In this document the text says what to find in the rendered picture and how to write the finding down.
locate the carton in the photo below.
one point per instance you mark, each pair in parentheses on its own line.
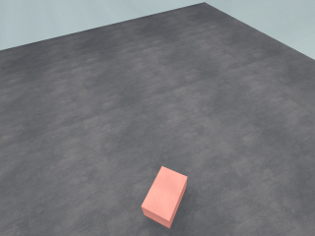
(164,196)

